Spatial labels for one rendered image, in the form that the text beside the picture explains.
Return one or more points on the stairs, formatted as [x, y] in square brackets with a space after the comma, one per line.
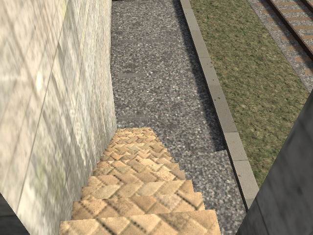
[138, 189]

